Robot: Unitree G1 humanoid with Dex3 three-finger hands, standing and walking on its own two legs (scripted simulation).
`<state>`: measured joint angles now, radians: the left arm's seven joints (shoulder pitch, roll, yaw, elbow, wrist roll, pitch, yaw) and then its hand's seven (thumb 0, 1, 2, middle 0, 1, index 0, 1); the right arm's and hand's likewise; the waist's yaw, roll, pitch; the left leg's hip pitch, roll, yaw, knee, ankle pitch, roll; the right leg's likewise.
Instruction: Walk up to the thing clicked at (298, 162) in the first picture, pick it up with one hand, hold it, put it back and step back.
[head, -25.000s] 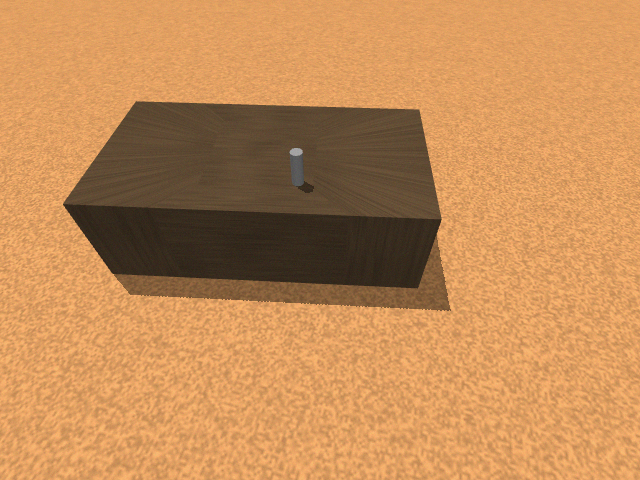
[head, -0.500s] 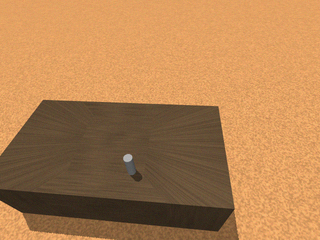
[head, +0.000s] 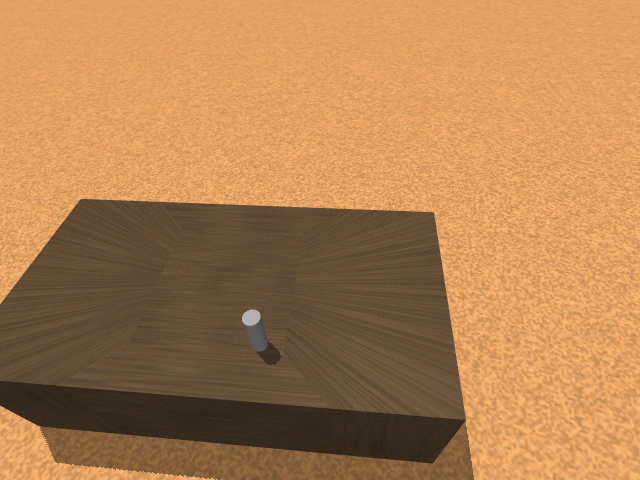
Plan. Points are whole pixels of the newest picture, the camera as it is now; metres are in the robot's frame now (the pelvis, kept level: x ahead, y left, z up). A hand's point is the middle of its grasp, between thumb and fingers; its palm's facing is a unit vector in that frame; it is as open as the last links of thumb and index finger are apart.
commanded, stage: stand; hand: left
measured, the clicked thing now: (255, 331) +0.48 +0.20 -0.33
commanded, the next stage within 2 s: none
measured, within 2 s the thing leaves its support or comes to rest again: neither
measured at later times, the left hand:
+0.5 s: hand out of the picture +0.07 +0.25 -0.15, palm faces -0.01 -0.93 -0.36, open 7.5 cm
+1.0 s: hand out of the picture +0.08 +0.24 -0.15, palm faces -0.02 -0.93 -0.35, open 7.4 cm
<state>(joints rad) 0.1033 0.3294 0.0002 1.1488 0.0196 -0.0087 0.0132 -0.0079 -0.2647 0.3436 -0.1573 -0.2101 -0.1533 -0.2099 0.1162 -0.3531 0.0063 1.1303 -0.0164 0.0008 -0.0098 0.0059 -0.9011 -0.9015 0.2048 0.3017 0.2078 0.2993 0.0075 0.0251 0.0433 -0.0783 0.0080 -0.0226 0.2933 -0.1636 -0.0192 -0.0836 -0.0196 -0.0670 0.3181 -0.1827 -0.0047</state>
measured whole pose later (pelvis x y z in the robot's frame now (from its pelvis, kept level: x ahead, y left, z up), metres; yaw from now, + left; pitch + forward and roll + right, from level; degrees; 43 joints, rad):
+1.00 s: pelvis +0.01 -0.01 +0.00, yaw +0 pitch -2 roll +0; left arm 0.12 0.34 0.00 1.13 0.01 -0.01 0.00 0.00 0.90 0.90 -0.20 -0.30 -0.20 -0.30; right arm 0.12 -0.35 0.01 1.13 -0.02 0.00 0.00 0.01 -0.90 -0.90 0.20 0.30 0.21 0.30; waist 0.01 0.02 0.05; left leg -0.08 0.02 -0.02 0.29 -0.17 -0.03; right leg -0.09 0.00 -0.06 0.32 -0.19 -0.02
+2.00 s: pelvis +0.01 -0.01 +0.00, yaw -1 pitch -2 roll +0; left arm 0.12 0.34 0.00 1.13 0.01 -0.01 0.00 0.00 0.90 0.90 -0.20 -0.30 -0.20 -0.30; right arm 0.12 -0.35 0.01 1.13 -0.01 -0.01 0.00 0.01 -0.90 -0.90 0.20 0.30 0.21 0.30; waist 0.00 0.01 0.05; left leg -0.08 0.03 -0.01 0.29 -0.18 -0.03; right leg -0.09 0.00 -0.06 0.32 -0.19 -0.02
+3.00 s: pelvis -0.10 +0.05 -0.03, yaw -5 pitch -2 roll +0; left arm 0.13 0.39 0.07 0.88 0.02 0.06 0.01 0.00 0.90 0.90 -0.20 -0.30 -0.20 -0.30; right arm 0.12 -0.36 -0.04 0.83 -0.02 0.02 -0.02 0.01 -0.90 -0.90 0.21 0.30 0.21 0.30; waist -0.01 -0.03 0.22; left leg -0.34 0.02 0.06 0.63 -0.26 0.04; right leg -0.31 0.04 0.09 0.86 -0.50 0.01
